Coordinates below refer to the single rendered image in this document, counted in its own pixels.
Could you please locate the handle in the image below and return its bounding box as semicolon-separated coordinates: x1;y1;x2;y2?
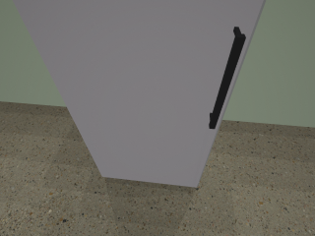
209;27;246;129

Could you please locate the fridge door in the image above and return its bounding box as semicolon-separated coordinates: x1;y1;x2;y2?
13;0;264;188

